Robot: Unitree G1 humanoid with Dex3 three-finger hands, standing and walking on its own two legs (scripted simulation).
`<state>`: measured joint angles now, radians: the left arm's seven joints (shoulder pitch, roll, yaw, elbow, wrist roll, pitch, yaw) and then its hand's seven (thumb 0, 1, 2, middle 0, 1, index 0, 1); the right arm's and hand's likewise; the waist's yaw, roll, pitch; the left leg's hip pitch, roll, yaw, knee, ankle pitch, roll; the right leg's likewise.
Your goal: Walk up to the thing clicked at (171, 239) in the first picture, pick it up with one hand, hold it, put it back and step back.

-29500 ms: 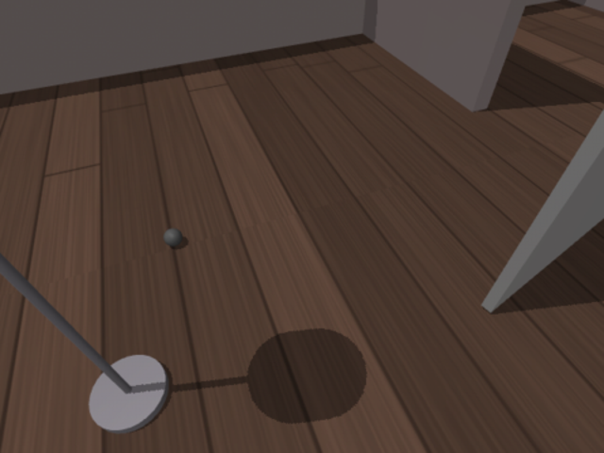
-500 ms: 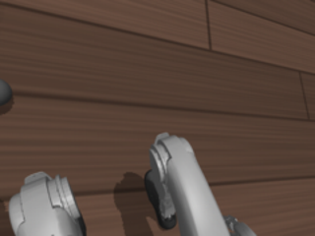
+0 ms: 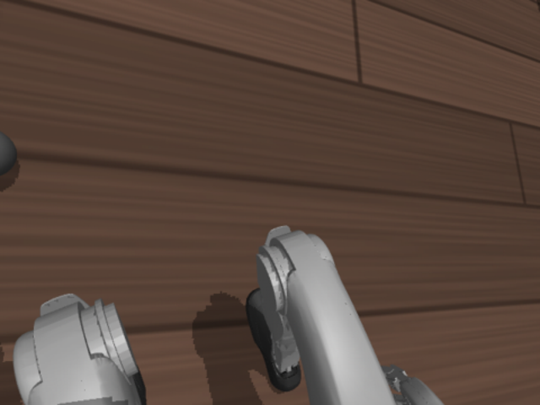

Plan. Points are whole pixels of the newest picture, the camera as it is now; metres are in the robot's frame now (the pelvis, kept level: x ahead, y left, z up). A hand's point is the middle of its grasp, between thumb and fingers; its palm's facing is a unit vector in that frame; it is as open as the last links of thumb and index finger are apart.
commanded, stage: rise first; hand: left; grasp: from above
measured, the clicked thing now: out of the picture +0.55 +0.30 -0.28
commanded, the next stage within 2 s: approach in 1.20 s
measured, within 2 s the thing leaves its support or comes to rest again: neither
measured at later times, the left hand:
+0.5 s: hand out of the picture +0.51 +0.34 -0.16, palm faces -0.44 -0.08 -0.89, open 14.3 cm
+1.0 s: hand out of the picture +0.51 +0.34 -0.16, palm faces -0.43 -0.08 -0.90, open 14.2 cm
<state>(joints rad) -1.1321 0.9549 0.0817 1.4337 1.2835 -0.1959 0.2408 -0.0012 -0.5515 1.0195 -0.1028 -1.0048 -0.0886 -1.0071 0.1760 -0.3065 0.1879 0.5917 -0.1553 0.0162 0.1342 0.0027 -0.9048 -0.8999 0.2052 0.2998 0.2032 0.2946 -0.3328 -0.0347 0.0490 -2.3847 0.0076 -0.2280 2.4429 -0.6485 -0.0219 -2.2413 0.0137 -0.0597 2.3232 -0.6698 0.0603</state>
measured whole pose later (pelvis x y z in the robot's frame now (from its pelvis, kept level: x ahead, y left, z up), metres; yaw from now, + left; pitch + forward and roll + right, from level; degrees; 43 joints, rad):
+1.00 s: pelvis +0.00 +0.00 +0.00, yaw +0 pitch +33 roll -13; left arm -1.14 0.96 0.08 1.45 1.29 -0.18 0.25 0.00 -0.56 1.02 -0.10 -1.01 -0.08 -1.01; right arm 0.18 -0.31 0.19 0.58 -0.16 0.01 0.14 0.00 -0.90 -0.90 0.21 0.30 0.20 0.29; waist -0.34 -0.03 0.05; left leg -2.39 0.01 -0.23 2.45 -0.65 -0.02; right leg -2.25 0.01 -0.06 2.33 -0.67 0.06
